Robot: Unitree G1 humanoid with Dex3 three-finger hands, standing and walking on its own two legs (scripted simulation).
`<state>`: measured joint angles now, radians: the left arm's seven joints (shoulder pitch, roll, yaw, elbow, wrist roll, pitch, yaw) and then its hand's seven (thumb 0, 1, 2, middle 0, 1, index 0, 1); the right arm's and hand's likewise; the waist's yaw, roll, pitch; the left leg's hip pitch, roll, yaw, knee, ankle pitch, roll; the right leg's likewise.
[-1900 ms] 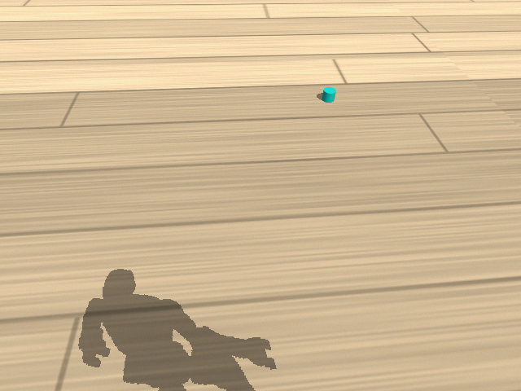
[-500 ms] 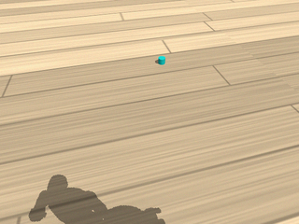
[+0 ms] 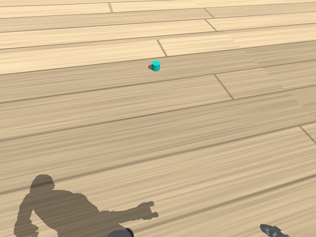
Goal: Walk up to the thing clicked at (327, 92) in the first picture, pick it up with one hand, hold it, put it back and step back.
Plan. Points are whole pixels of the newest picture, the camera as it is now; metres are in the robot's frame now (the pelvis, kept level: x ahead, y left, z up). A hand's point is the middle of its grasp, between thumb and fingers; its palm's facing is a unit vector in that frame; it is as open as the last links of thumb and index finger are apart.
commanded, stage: walk up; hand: left
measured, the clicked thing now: (155, 66) +1.80 +0.11 -0.72
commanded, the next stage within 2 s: none
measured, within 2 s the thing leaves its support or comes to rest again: neither
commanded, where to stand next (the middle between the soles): +1.39 -0.09 m, yaw -6 degrees
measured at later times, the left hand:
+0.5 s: hand (107, 132) +0.46 +0.21 -0.10, palm faces -0.13 -0.90 -0.43, open 7.4 cm
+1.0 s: hand (108, 112) +0.60 +0.25 -0.15, palm faces -0.11 -0.93 -0.35, open 7.4 cm
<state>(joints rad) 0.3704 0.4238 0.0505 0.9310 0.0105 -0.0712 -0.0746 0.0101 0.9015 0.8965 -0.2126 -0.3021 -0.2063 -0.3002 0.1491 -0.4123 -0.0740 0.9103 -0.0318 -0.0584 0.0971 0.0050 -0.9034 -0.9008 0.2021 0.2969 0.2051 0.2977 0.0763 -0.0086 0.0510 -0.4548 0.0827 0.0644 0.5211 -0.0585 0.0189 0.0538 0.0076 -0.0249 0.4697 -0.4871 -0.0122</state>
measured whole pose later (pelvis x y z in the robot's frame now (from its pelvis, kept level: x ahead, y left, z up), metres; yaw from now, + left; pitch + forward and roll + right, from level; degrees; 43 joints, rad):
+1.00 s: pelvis +0.56 -0.03 +0.01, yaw -5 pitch -2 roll -1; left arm 0.33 0.45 0.03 0.95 0.00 -0.06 -0.03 0.01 0.91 0.90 -0.21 -0.30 -0.20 -0.30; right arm 0.18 -0.39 -0.07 0.85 0.00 -0.08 0.07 0.00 -0.91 -0.90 0.20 0.30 0.20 0.30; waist 0.03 -0.05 0.09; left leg -0.37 0.04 0.11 0.60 -0.20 0.05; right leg -0.31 -0.02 0.03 1.12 -0.41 -0.05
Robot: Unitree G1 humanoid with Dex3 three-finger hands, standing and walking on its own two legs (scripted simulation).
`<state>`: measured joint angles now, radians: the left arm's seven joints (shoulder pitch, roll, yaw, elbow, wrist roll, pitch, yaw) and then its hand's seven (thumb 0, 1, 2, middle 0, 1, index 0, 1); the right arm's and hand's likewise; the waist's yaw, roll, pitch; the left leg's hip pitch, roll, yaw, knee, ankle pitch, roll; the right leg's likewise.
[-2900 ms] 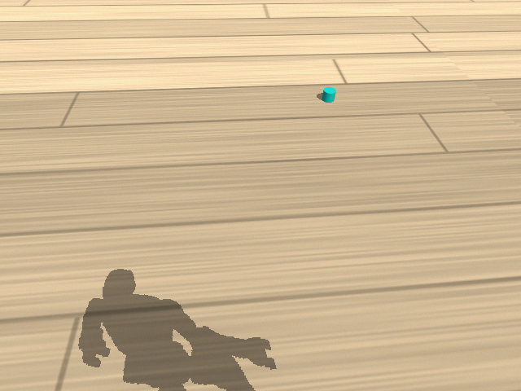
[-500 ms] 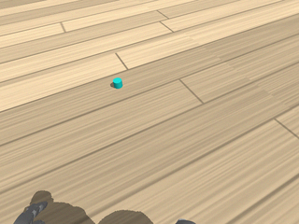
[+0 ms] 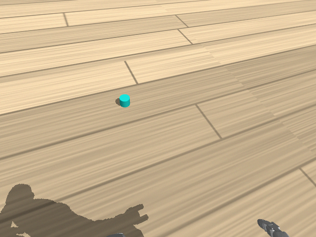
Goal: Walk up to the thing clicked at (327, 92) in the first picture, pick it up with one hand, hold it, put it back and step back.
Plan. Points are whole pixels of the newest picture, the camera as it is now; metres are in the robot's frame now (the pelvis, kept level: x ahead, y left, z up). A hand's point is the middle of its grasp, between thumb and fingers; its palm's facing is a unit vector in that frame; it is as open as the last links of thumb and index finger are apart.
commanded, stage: walk up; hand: left
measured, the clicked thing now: (124, 100) +1.22 +0.25 -0.72
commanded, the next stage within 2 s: none
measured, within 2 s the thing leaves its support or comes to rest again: neither
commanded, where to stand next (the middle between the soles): +0.83 +0.01 m, yaw -1 degrees
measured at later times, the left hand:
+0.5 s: hand (85, 162) +0.35 +0.23 -0.11, palm faces -0.02 -0.92 -0.39, open 7.4 cm
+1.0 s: hand (78, 135) +0.47 +0.29 -0.14, palm faces -0.06 -0.94 -0.34, open 7.4 cm
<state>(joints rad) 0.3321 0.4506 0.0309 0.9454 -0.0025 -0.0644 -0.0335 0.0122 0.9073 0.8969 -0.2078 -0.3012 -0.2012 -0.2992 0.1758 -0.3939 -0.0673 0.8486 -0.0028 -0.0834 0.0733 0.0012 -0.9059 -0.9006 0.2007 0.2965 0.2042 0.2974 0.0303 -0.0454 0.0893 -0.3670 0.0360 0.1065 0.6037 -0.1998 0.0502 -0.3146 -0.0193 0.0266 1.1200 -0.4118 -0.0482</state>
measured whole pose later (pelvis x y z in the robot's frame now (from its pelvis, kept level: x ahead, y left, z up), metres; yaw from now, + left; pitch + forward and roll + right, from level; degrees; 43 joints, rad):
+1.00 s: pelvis +0.42 +0.01 +0.01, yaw +0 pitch -3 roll +0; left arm 0.29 0.45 0.04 0.95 0.01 -0.05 -0.06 0.01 0.91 0.90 -0.21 -0.30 -0.20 -0.30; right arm 0.30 -0.40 -0.05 0.88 -0.01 -0.08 0.06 0.00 -0.90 -0.90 0.20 0.30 0.21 0.30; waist -0.01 -0.06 0.07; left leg -0.22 0.03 0.11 0.51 -0.23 0.04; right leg -0.49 -0.09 -0.01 0.96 -0.32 -0.02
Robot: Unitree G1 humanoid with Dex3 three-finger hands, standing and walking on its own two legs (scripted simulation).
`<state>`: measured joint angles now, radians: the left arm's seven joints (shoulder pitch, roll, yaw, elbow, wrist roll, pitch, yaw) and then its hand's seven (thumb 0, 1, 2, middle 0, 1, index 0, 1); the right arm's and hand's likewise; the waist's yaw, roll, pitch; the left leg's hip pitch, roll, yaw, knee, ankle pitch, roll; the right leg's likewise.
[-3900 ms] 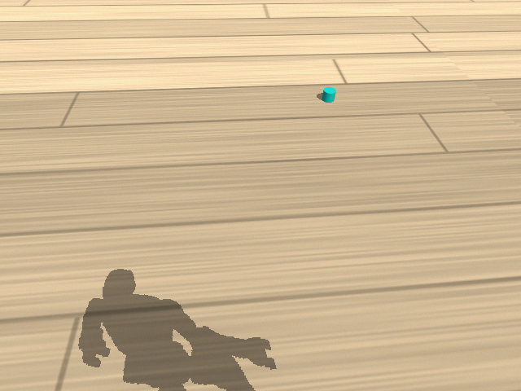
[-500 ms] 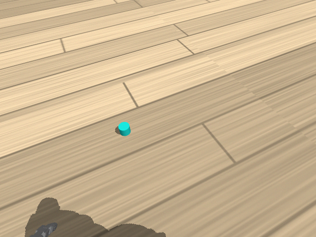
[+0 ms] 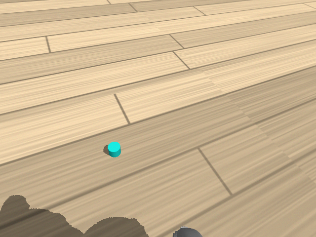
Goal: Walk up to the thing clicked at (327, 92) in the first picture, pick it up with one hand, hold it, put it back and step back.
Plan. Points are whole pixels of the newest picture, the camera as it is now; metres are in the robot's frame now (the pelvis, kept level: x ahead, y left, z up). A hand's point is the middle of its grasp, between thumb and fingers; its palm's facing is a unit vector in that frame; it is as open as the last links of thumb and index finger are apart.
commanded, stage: walk up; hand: left
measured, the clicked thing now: (114, 149) +0.80 +0.24 -0.73
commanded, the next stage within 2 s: none
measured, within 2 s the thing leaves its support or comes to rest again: neither
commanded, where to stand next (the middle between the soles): +0.41 +0.00 m, yaw +0 degrees
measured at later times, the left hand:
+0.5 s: hand (60, 211) +0.22 +0.26 -0.13, palm faces +0.01 -0.92 -0.40, open 7.4 cm
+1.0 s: hand (70, 159) +0.40 +0.29 -0.15, palm faces -0.06 -0.91 -0.40, open 7.4 cm
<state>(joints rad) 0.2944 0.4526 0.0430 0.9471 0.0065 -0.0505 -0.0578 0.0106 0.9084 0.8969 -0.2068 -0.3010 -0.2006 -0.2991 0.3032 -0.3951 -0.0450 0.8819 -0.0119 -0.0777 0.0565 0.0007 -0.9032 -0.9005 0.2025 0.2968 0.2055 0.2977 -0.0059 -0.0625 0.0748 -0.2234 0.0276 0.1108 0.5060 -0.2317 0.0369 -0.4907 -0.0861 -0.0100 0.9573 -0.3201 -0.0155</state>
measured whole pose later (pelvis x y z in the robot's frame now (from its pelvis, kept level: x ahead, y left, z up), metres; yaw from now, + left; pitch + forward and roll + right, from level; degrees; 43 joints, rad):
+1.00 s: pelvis +0.32 +0.01 -0.01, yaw +0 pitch -3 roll +1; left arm 0.22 0.42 0.04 0.92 0.01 -0.05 -0.01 0.01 0.91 0.90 -0.21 -0.30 -0.20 -0.30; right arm 0.30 -0.39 -0.02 0.88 0.01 -0.03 0.02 0.00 -0.90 -0.90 0.20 0.30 0.21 0.30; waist -0.02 -0.02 0.12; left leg -0.24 0.04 0.11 0.65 -0.35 0.01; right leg -0.38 -0.05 -0.03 0.63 -0.16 -0.03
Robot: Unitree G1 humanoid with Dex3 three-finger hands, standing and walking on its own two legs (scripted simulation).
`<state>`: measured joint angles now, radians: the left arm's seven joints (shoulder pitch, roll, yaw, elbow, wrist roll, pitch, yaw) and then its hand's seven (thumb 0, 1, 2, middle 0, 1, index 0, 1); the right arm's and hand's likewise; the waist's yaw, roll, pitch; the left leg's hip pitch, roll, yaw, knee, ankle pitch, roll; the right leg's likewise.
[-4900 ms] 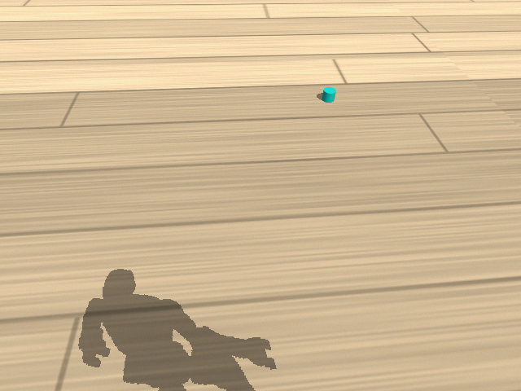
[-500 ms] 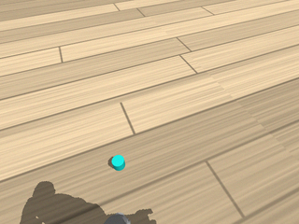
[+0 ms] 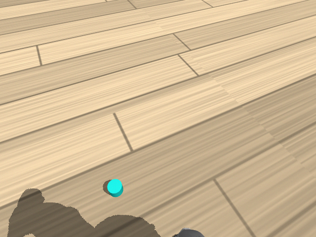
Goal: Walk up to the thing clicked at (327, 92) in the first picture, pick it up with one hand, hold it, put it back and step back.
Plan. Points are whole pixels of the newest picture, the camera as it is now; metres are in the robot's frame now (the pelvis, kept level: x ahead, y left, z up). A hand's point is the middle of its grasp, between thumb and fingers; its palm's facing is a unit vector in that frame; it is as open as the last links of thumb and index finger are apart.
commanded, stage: walk up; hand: left
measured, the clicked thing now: (115, 188) +0.48 +0.23 -0.72
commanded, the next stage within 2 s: stand in 1.72 s
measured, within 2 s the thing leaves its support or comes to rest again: neither
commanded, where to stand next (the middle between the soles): +0.09 -0.01 m, yaw +0 degrees
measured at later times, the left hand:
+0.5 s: hand out of the picture +0.10 +0.28 -0.15, palm faces +0.00 -0.94 -0.33, open 7.4 cm
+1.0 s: hand (59, 231) +0.17 +0.26 -0.13, palm faces +0.00 -0.94 -0.34, open 7.4 cm
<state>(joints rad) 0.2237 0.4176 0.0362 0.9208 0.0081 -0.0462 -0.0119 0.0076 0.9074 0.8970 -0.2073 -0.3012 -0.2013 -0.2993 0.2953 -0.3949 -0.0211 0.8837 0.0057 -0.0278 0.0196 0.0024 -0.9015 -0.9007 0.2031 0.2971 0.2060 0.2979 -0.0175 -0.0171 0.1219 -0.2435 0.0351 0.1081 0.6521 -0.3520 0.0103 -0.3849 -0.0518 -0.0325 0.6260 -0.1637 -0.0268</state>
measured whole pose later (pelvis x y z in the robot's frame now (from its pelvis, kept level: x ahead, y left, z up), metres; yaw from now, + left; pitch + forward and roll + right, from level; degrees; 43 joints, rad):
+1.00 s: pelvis +0.08 +0.01 +0.03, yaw +0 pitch -3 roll +0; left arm 0.05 0.34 0.00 1.17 0.01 -0.02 -0.01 0.01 0.91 0.90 -0.21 -0.30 -0.20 -0.30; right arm 0.03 -0.36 0.00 1.15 0.00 -0.01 0.01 0.00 -0.90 -0.90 0.20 0.30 0.20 0.30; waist 0.01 0.01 0.05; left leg -0.08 0.03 0.04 0.33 -0.20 -0.01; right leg -0.13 -0.02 -0.02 0.35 -0.17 0.01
